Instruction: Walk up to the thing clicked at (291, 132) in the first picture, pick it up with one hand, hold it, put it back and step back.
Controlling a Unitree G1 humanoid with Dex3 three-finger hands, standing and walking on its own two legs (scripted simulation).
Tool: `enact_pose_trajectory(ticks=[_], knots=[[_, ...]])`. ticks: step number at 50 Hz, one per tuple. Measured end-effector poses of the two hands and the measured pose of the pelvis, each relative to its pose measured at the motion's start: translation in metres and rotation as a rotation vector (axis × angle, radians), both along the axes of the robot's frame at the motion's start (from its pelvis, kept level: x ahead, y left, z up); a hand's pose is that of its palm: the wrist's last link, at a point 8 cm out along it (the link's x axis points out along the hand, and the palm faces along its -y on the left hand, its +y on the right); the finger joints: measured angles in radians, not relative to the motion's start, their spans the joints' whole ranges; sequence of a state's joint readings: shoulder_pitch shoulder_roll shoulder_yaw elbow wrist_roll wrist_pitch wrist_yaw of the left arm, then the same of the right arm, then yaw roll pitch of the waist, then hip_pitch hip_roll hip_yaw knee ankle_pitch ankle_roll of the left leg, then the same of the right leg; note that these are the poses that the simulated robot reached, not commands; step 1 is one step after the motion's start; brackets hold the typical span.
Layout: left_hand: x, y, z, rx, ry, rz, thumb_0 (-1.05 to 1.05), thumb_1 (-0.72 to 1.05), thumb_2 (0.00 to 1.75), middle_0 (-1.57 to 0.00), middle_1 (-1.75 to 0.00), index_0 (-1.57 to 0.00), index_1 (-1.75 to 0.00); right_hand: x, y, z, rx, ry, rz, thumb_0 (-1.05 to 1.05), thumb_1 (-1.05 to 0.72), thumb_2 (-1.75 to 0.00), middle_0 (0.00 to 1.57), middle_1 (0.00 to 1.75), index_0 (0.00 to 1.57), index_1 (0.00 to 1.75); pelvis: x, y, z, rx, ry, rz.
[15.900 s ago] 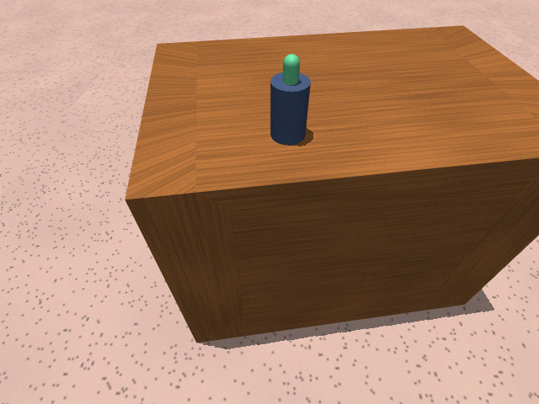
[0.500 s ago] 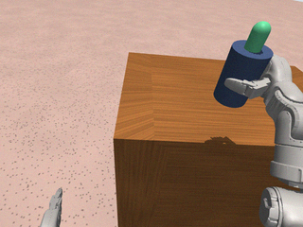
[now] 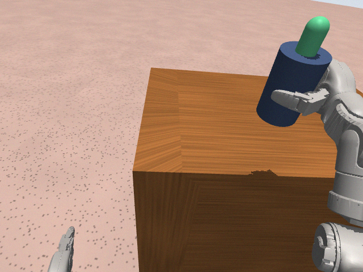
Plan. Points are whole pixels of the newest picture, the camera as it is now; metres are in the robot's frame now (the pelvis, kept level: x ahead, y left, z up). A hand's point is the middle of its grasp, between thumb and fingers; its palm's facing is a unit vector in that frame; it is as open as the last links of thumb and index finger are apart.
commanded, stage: hold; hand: right
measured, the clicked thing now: (295, 73) +0.34 -0.16 +0.34
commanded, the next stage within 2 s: none
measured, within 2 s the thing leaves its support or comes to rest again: neither
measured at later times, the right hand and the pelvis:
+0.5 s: hand (298, 82) +0.34 -0.17 +0.32, palm faces +0.12 +0.99 -0.05, open 11.0 cm; pelvis +0.00 +0.00 +0.00, yaw +0 degrees
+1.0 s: hand (295, 80) +0.34 -0.17 +0.32, palm faces +0.11 +0.99 -0.05, open 11.0 cm; pelvis +0.00 +0.00 +0.00, yaw +0 degrees
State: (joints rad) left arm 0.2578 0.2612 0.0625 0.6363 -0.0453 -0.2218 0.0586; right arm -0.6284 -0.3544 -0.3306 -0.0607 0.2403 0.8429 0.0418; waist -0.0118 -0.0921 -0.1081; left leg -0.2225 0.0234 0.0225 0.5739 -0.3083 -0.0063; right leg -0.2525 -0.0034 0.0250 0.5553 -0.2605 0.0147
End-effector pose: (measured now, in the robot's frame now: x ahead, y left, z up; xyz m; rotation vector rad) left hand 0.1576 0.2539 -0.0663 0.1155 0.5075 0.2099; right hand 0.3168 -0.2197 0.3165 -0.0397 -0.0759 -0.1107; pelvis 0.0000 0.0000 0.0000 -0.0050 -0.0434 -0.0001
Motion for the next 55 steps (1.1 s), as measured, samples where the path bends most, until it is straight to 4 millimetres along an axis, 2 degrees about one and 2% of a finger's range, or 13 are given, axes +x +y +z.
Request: enact_pose_trajectory(ticks=[7,13,20,25,33,44,55], knots=[[-0.001,-0.003,-0.006,-0.012,0.024,-0.010,-0.01,-0.53,0.05,-0.05,-0.05,-0.04,-0.05,-0.002,0.003,-0.003,-0.007,0.031,0.001,-0.01,0.58,-1.07,0.67,1.06,0.71,1.09,-0.001,-0.001,0.000,0.001,0.000,-0.004],[0.000,-0.004,-0.003,-0.005,0.006,-0.013,-0.01,-0.53,0.05,-0.05,-0.05,-0.05,-0.05,-0.002,0.002,-0.008,0.005,0.041,-0.005,-0.01,0.58,-1.07,0.67,1.06,0.71,1.09,-0.002,-0.001,0.000,0.000,0.002,-0.003],[0.001,-0.002,0.000,0.006,0.000,-0.005,-0.01,-0.53,0.05,-0.05,-0.05,-0.05,-0.05,-0.007,-0.005,0.001,-0.007,-0.014,-0.033,-0.01,0.58,-1.07,0.67,1.06,0.71,1.09,0.000,-0.001,0.000,0.001,0.004,0.000],[0.003,-0.007,-0.003,0.001,0.007,-0.017,-0.01,-0.53,0.05,-0.05,-0.05,-0.05,-0.05,-0.008,-0.002,0.007,-0.016,-0.019,-0.011,-0.01,0.58,-1.07,0.67,1.06,0.71,1.09,0.001,-0.002,0.000,0.003,0.002,-0.003],[0.006,-0.007,-0.002,-0.006,-0.014,-0.011,-0.01,-0.53,0.04,-0.05,-0.05,-0.05,-0.05,-0.002,0.005,0.004,0.002,0.041,0.026,-0.01,0.58,-1.07,0.67,1.06,0.71,1.09,0.001,-0.004,0.000,0.002,0.001,-0.005],[-0.002,-0.003,-0.005,0.007,0.020,-0.010,-0.01,-0.53,0.05,-0.05,-0.05,-0.05,-0.05,0.000,-0.006,0.006,-0.006,0.003,-0.043,-0.01,0.58,-1.07,0.67,1.06,0.71,1.09,0.000,-0.002,0.000,0.002,0.007,0.000],[0.012,-0.010,0.001,-0.025,-0.039,-0.019,-0.01,-0.53,0.04,-0.05,-0.05,-0.05,-0.05,-0.004,0.007,0.003,0.000,0.032,0.030,-0.01,0.58,-1.07,0.67,1.06,0.71,1.09,0.003,-0.002,0.001,0.001,0.000,-0.002]])
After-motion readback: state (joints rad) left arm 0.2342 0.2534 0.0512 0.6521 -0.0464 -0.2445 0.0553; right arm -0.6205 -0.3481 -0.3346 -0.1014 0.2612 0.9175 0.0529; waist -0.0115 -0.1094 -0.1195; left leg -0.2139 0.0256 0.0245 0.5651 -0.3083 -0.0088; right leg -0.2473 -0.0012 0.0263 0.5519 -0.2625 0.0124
